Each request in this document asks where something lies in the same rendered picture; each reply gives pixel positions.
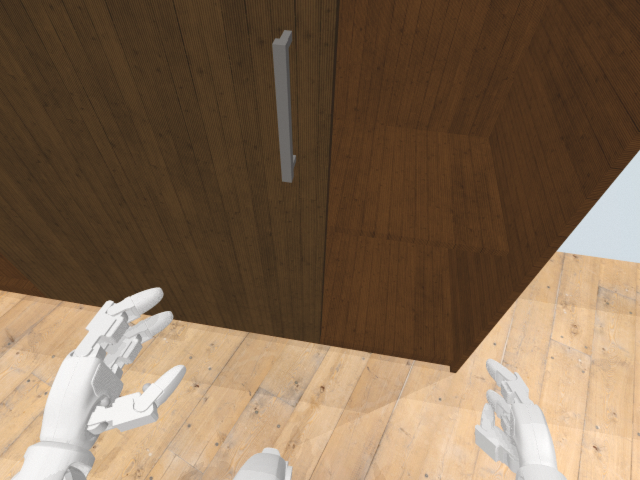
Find left robot thigh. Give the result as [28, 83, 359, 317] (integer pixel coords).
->
[233, 453, 293, 480]

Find wardrobe door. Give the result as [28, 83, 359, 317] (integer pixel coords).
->
[0, 0, 340, 343]
[0, 252, 29, 281]

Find left robot forearm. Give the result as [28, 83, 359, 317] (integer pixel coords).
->
[11, 442, 95, 480]

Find robot left shin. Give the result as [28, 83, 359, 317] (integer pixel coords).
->
[262, 448, 281, 457]

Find right robot hand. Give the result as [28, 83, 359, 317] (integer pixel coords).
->
[475, 359, 558, 473]

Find handle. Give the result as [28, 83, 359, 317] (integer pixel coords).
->
[272, 30, 296, 183]

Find left robot hand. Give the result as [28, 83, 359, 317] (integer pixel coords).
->
[40, 287, 186, 450]

